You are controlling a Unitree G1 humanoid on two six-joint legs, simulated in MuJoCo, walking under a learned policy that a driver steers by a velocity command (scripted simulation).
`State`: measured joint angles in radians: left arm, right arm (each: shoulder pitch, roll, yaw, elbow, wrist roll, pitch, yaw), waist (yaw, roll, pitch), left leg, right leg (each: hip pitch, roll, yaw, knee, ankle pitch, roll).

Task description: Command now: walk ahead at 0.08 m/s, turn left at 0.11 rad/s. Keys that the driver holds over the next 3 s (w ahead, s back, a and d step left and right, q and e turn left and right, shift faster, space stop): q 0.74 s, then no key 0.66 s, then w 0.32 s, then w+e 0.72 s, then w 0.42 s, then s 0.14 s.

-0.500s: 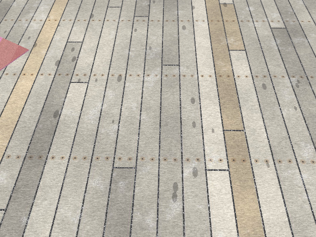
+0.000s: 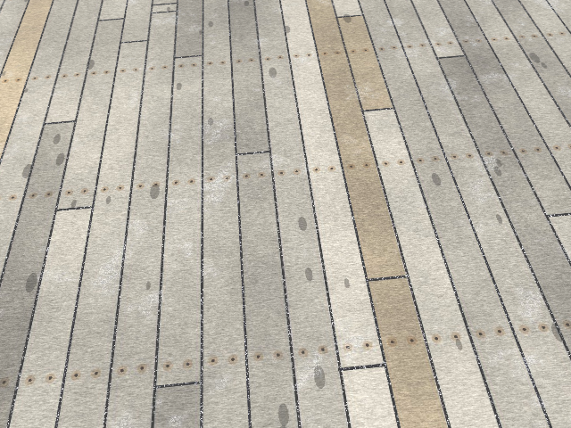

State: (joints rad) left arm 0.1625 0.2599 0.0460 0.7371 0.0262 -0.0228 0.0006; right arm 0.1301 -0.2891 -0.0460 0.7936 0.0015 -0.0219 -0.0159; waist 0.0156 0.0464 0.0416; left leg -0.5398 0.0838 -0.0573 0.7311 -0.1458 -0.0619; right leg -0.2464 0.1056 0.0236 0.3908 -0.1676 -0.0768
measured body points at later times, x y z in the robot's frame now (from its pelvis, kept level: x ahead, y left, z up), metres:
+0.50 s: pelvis +0.05 -0.01 -0.01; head +0.08 -0.02 +0.44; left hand +0.10 +0.30 -0.10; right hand +0.26 -0.26 -0.12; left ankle +0.04 +0.14 -0.71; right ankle +0.08 -0.11 -0.74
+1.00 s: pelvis +0.03 +0.03 +0.00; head +0.06 +0.07 +0.44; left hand -0.02 +0.34 -0.13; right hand +0.32 -0.11 -0.09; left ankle -0.01 +0.13 -0.74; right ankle +0.07 -0.11 -0.69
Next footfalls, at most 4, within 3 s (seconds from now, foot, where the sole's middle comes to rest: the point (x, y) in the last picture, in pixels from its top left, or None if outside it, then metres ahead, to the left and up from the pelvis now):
0.10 left None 0.11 0.16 -0.78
0.42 right None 0.11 -0.10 -0.78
0.88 left None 0.03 0.15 -0.78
1.24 right None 0.14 -0.07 -0.78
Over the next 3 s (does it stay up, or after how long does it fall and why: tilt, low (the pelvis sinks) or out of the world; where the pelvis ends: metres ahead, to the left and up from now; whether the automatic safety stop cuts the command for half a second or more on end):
stays up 0.75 0.26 0.00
